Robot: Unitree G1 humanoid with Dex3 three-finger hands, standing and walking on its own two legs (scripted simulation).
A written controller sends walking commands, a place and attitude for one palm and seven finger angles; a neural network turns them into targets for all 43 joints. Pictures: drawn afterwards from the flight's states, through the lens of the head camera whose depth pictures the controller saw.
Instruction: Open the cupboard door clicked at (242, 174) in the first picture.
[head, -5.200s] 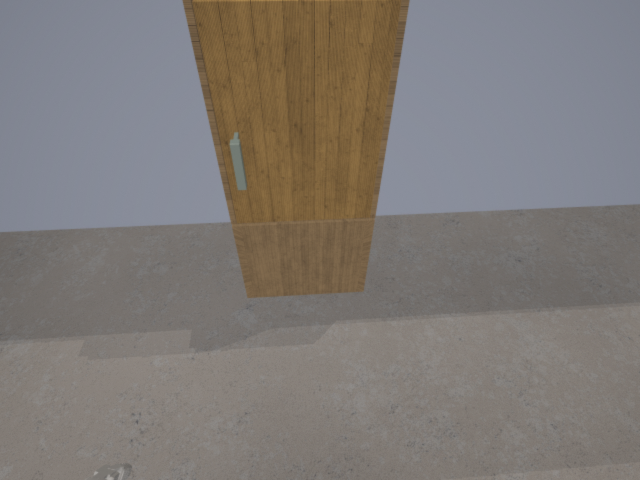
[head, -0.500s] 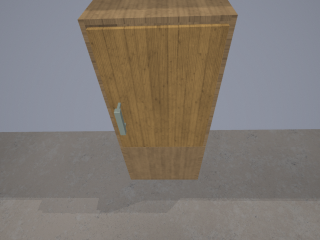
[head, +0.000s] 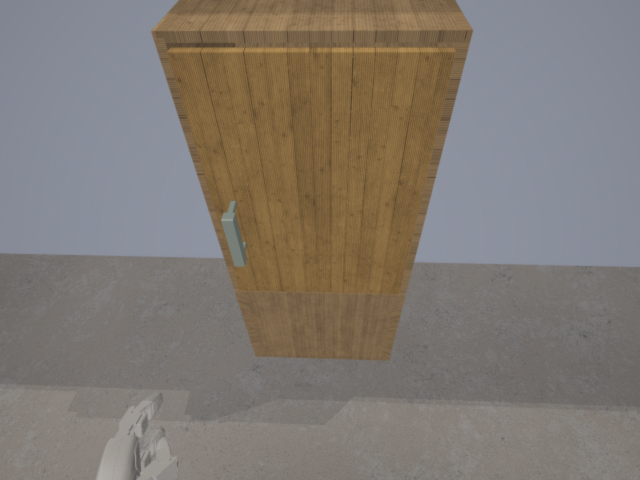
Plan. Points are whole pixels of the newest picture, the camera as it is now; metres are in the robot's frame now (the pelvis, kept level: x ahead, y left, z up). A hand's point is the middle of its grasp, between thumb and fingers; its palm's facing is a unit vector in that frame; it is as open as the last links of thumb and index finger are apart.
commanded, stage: raise the hand with hooked fingers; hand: left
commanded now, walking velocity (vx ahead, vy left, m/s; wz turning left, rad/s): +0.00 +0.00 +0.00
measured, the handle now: (236, 233) +0.59 +0.21 -0.10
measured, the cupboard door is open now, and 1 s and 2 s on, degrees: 0 0 0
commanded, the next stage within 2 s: move the hooked fingers beside the handle in 1.94 s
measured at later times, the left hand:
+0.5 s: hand (178, 455) +0.17 +0.19 -0.06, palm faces -0.04 -1.00 -0.09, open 10.1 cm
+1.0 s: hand (155, 430) +0.20 +0.24 -0.07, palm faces -0.05 -1.00 -0.06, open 13.0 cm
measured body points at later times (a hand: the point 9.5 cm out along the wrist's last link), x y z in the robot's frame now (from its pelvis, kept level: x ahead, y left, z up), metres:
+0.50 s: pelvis -0.05 -0.01 -0.12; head +0.03 +0.00 +0.33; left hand +0.16 +0.25 -0.05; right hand +0.18 -0.22 -0.19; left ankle -0.02 +0.11 -0.73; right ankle -0.01 -0.10 -0.73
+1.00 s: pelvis -0.05 +0.02 -0.10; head +0.04 +0.04 +0.34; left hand +0.20 +0.29 -0.07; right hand +0.12 -0.24 -0.17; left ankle -0.02 +0.11 -0.73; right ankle -0.01 -0.10 -0.73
